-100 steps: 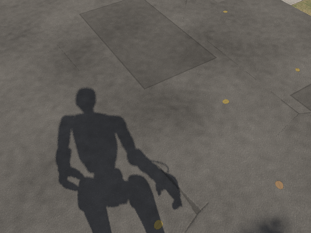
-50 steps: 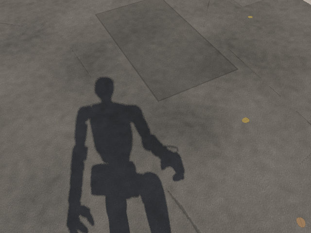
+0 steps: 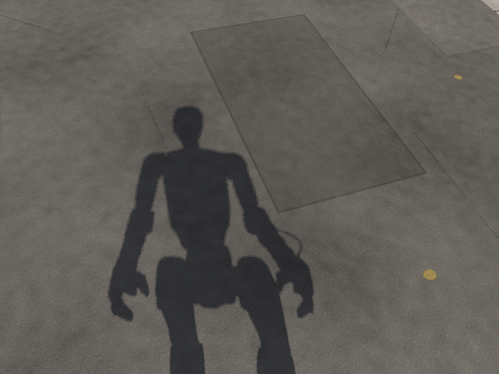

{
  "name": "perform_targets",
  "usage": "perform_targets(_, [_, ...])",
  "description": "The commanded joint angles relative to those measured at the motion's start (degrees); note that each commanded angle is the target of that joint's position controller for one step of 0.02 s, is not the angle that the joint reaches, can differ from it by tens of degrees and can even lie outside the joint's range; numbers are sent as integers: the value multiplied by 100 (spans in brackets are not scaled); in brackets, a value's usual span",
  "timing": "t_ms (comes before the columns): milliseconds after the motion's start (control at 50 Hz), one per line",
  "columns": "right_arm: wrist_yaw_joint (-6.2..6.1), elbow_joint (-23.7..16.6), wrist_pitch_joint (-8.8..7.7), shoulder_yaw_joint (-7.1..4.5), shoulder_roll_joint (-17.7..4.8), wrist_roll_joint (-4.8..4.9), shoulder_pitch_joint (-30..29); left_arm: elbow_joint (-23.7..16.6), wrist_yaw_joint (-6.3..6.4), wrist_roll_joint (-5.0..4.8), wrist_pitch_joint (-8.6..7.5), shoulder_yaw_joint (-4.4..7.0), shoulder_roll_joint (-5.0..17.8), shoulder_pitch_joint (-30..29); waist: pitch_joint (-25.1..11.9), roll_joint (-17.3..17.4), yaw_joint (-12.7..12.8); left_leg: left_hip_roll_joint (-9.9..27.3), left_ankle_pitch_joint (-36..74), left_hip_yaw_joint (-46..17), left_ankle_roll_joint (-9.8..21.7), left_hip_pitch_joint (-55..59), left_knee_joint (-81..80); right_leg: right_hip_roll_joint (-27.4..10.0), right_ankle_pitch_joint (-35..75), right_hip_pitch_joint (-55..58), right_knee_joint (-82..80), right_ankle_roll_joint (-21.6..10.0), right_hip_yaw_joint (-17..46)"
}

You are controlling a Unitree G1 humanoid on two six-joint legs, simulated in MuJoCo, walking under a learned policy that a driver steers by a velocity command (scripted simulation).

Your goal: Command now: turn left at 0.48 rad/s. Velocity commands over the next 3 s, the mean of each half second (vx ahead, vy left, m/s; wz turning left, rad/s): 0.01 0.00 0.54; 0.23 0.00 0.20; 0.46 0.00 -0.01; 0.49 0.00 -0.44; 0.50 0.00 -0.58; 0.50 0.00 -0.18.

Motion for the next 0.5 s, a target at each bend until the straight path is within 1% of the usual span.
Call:
perform_targets(20, [47, -119, -3, -69, -175, 7, 853, -327, -84, -43, 26, 169, 827, -204, -672, -417, -283, -179, 927, 342, 40, 924, -1199, -1316, 1026, -46, -413, -619, 773])
perform_targets(40, [77, -164, -42, -117, -341, -50, 827, -273, -132, -21, 90, 182, 738, -7, -485, 146, -264, -96, 1252, -164, 142, 1167, -2002, -1049, -118, -490, 290, -272, 462])
perform_targets(60, [55, -392, -93, -247, -1035, -107, 722, -385, -199, 10, 184, 113, 388, 260, -236, 1827, -146, 1339, 1729, -2363, 489, 1239, -3153, -245, -1979, -1594, 1845, 214, -73])
perform_targets(80, [29, -447, -88, -348, -1542, -124, 950, -833, -140, -2, 249, 49, 331, -429, -31, 1908, -392, 2142, 2625, -3588, 1231, 502, -3603, 355, -2445, -1944, 2629, 264, 772])
perform_targets(100, [-2, -404, -90, -327, -1397, -130, 919, -886, -132, -76, 257, 37, 357, -514, 128, 1145, -228, 1949, 2511, -3275, 1386, 362, -3484, 187, -2015, -1870, 3087, 234, 1143])
perform_targets(120, [-31, -492, -80, -282, -1200, -63, 587, -817, -159, -143, 217, 57, 417, -440, 207, 716, -53, 1551, 2319, -2667, 1237, 341, -3299, 116, -1442, -1855, 3150, 188, 1263])
perform_targets(140, [-31, -648, -62, -267, -1131, -46, 175, -749, -193, -135, 142, 63, 436, -327, 111, 583, 94, 1164, 2335, -2293, 1017, 529, -3204, 106, -1001, -1840, 3039, 156, 1334])
perform_targets(160, [-32, -779, -71, -256, -1049, -11, -4, -676, -229, -46, 100, 90, 526, -189, -83, 661, 120, 1004, 2849, -2105, 961, 776, -3097, 158, -749, -1813, 3139, 135, 1294])
perform_targets(180, [-9, -812, -93, -232, -941, 14, 47, -650, -272, -10, 89, 108, 557, -91, -336, 600, 117, 946, 3392, -2012, 961, 1015, -3011, 202, -636, -1736, 3250, 139, 1308])
perform_targets(200, [12, -807, -122, -233, -916, 41, 177, -673, -297, -29, 94, 111, 537, -64, -494, 489, 99, 947, 3692, -1992, 968, 1212, -2952, 230, -581, -1712, 3283, 160, 1328])
perform_targets(220, [21, -792, -149, -246, -934, 59, 310, -725, -301, -56, 103, 102, 499, -111, -551, 415, 60, 951, 3794, -2025, 969, 1384, -2925, 236, -541, -1755, 3235, 189, 1355])
perform_targets(260, [8, -777, -171, -272, -987, 69, 509, -848, -280, -77, 133, 82, 456, -262, -530, 461, -37, 945, 3679, -2156, 984, 1645, -2922, 246, -506, -1912, 3029, 257, 1412])
perform_targets(320, [-7, -805, -155, -290, -1039, 49, 665, -1022, -255, -85, 158, 73, 497, -456, -483, 642, -159, 926, 3341, -2415, 1029, 1804, -2949, 294, -590, -1985, 2574, 325, 1477])
perform_targets(360, [-2, -848, -140, -312, -1111, 31, 703, -1121, -249, -95, 157, 66, 524, -542, -491, 676, -207, 918, 3158, -2603, 1070, 1795, -2953, 343, -696, -1907, 2312, 340, 1512])
perform_targets(460, [40, -995, -111, -358, -1257, -9, 595, -1341, -243, -121, 125, 35, 576, -639, -546, 661, -228, 830, 2938, -3019, 1121, 1516, -2912, 479, -901, -1479, 1846, 277, 1589])
perform_targets(500, [54, -1045, -103, -347, -1237, -28, 479, -1366, -243, -139, 108, 13, 579, -543, -621, 672, -205, 787, 3007, -3014, 1088, 1395, -2880, 506, -925, -1172, 1644, 227, 1546])
Next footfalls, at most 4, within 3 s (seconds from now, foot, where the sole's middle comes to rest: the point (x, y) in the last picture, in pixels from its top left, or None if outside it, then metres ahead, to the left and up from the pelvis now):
0.66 right None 0.05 -0.08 -0.77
1.12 left None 0.17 0.21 -0.77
1.66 right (181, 347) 0.53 0.17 -0.77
2.20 left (126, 247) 0.84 0.37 -0.77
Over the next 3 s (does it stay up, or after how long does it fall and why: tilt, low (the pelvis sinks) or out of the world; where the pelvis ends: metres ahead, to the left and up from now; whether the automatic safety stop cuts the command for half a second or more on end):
stays up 1.05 0.14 0.02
